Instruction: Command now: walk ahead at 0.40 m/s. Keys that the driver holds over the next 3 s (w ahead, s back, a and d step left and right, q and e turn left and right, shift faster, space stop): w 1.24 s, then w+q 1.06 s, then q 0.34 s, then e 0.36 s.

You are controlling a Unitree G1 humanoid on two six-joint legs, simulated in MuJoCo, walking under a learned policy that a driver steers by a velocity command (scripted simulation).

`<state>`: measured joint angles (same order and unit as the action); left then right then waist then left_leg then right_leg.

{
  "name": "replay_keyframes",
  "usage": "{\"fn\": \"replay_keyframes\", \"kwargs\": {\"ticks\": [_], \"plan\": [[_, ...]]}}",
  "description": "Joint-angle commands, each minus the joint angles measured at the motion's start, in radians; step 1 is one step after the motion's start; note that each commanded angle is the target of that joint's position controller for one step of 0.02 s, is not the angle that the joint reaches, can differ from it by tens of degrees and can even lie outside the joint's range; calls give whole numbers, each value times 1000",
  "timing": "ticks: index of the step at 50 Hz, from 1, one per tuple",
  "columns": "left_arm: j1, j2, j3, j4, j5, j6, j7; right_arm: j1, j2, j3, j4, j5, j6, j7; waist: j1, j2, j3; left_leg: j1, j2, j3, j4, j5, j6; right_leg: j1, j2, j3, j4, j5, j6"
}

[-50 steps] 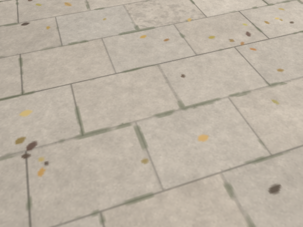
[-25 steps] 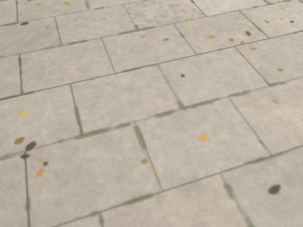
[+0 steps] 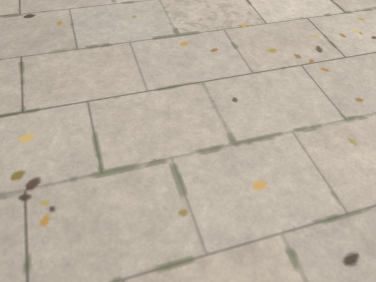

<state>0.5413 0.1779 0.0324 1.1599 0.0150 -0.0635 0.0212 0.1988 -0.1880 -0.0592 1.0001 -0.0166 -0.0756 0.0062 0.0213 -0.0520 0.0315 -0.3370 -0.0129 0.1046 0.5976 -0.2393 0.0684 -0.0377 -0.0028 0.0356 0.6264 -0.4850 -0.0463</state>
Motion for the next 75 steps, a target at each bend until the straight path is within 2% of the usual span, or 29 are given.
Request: {"fn": "replay_keyframes", "kwargs": {"ticks": [1, 3, 7, 12, 17, 20, 22, 23, 24, 25, 26, 27, 29, 31, 34, 41, 46, 49, 51, 52, 53, 54, 55, 56, 58, 61, 64, 69, 75], "plan": [[-87, 52, 4, -123, 23, -23, -20, 387, -152, -38, 92, -4, 24, -8, -108, 205, 21, 437, 386, -743, -458, -503, 151, -634, 0, 2, 595, 18, -61], [-143, 26, 1, -135, 16, -29, -37, 199, -104, -19, 26, -1, 11, 0, -39, 63, 111, 253, 320, -524, -474, -268, 127, -600, -72, 10, 567, 206, -66], [-143, 38, 16, -140, 20, 0, -47, 255, -54, 10, 57, 3, -23, -10, 5, 99, 76, 257, 223, -282, -467, 152, 97, -559, -82, -43, 490, 274, -32], [-382, 37, 18, -224, 15, 16, -54, 355, -52, 26, 84, 1, -29, -15, -30, 115, 111, 306, 199, -183, -467, 428, 101, -688, -72, -107, 340, 365, -2], [-567, 18, 3, -291, 1, 12, -56, 391, -56, 34, 94, 1, -36, -24, -59, 139, 125, 328, 186, -124, -456, 599, 90, -580, -17, -166, 41, 449, -18], [-550, 47, 13, -298, 1, 6, -46, 374, -79, 29, 97, -4, -40, -31, -27, 147, 95, 403, 213, -106, -375, 828, 86, -478, 20, -174, -35, 408, -68], [-388, 83, 33, -251, 1, -5, -31, 346, -104, 21, 95, -10, -37, -36, 46, 156, 1, 449, 218, -91, -174, 1040, 77, -313, 68, -172, -57, 338, -109], [-238, 100, 47, -201, 3, -13, -24, 326, -114, 17, 91, -6, -31, -35, 110, 143, -72, 415, 200, -76, 6, 999, 68, -146, 78, -170, -132, 372, -128], [-90, 150, 66, -162, 25, -19, -14, 323, -100, 21, 77, 2, -29, -29, 163, 106, -157, 246, 166, -61, 249, 740, 61, 87, -39, -47, -157, 304, -162], [6, 254, 94, -158, 50, -18, -13, 431, 18, 42, 51, 38, -25, -14, 118, -105, -302, -100, -2, -16, 688, 46, 21, 379, -371, 453, -206, 197, -312], [-62, 223, 90, -158, 11, -4, -28, 391, -63, 16, 53, 21, -21, -11, 100, -24, -309, -228, -51, -141, 820, -237, 36, 329, -398, 681, -359, 107, -337], [-194, 182, 75, -176, -6, -4, -31, 285, -75, 10, 12, 10, -19, -10, 45, 0, -125, -299, 21, -157, 797, -144, 44, 167, -365, 516, -397, 29, -291], [-279, 76, 45, -180, -2, -23, -35, 214, -50, 8, 0, -4, -18, -4, -9, 63, 15, -232, 85, -152, 673, -47, 41, -74, -280, 311, -465, 189, -219], [-243, 37, 27, -150, -3, -38, -24, 253, -9, 12, 10, -23, 9, 5, -56, 37, 28, -140, 107, -143, 589, -33, 17, -175, -220, 183, -487, 327, -179], [-171, 86, 31, -126, -3, -55, -20, 180, -19, 7, -23, -24, 33, 15, -65, 19, 49, -202, 120, -107, 510, 27, -8, -170, -190, 98, -508, 454, -177], [-36, 89, 16, -107, -6, -52, -19, -134, -27, 15, -131, -5, 33, 25, 11, -7, 82, -303, 102, -33, 152, 249, -40, -41, -151, 4, -514, 656, -136], [30, 101, 16, -81, 6, -49, -5, -248, -39, 16, -176, -4, 21, 22, 39, -19, 91, -312, 66, -14, 6, 217, -3, 134, -200, -2, -458, 785, -152], [-12, 125, 23, -83, 12, -47, 4, -173, -63, 3, -164, -5, 8, 13, -18, -29, 51, -172, 13, 3, -55, 101, 46, 181, -219, -26, -327, 1074, -133], [-47, 139, 26, -87, 8, -39, 2, 94, -99, -21, -75, -12, -7, -3, -130, -6, -87, 140, -33, 18, -148, 130, 88, 129, -177, -66, -25, 1147, -102], [-51, 112, 17, -112, -4, -40, -2, 265, -165, -42, -35, -38, -15, -13, -187, 52, -198, 405, 133, -156, -151, 71, 134, -74, -135, -90, 241, 852, -86], [76, 3, -2, -129, -47, -37, -16, 333, -268, -69, -28, -50, -12, -9, -136, 287, -325, 690, 443, -669, -237, 15, 293, -452, 60, -134, 652, 117, -38], [11, 102, 24, -122, -19, -33, -14, 245, -221, -62, -36, -9, 5, 1, -117, 148, -291, 614, 412, -762, -328, -66, 279, -552, 45, 9, 744, 20, -54], [-90, 107, 29, -159, -11, -35, -16, 129, -168, -44, -55, 1, 4, 5, -78, 114, -127, 461, 380, -589, -350, -67, 240, -595, -9, 16, 718, 107, -58], [-143, 94, 27, -170, -7, -40, -19, 80, -110, -28, -58, -2, -4, 9, -59, 63, -54, 342, 337, -487, -387, 31, 209, -571, -42, 16, 661, 170, -58], [-136, 60, 28, -166, 17, -17, -28, 83, -45, -6, -29, 0, -18, 0, -3, 85, -4, 208, 251, -329, -423, 161, 143, -482, -81, 9, 558, 210, -44], [-146, 36, 27, -171, 25, 10, -42, 162, -72, -5, 4, 5, -37, -7, 17, 97, 3, 187, 222, -251, -443, 290, 137, -480, -85, -22, 497, 236, -20], [-295, 54, 29, -226, 27, 21, -48, 221, -92, -3, 16, 9, -36, -7, -4, 102, 46, 201, 202, -233, -476, 303, 140, -585, -109, -53, 392, 331, 12], [-499, 53, 20, -302, 12, 16, -49, 313, -98, 2, 25, 7, -28, -10, -56, 111, 67, 269, 177, -235, -459, 397, 135, -621, -81, -81, 135, 453, 54], [-637, 79, 16, -377, -1, -3, -44, 355, -124, -9, 21, -6, -17, -21, -88, 141, 60, 396, 203, -293, -354, 515, 150, -597, -40, -68, -19, 418, 37]]}}
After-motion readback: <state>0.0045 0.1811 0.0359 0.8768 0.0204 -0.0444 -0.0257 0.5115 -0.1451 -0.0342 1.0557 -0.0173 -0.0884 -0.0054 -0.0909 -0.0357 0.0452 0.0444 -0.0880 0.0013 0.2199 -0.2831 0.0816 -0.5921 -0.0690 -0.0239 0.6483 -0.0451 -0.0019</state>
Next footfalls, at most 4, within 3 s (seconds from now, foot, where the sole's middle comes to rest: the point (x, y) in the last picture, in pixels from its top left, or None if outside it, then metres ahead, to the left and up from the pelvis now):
0.48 right None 0.42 -0.05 -0.76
1.04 left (160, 217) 0.73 0.12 -0.76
1.60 right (202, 155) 1.05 -0.05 -0.76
2.14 left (141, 124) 1.22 0.24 -0.76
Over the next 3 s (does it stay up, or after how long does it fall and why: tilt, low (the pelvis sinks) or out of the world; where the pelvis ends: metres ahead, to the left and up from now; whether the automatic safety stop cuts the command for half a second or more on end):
stays up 1.36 0.26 0.01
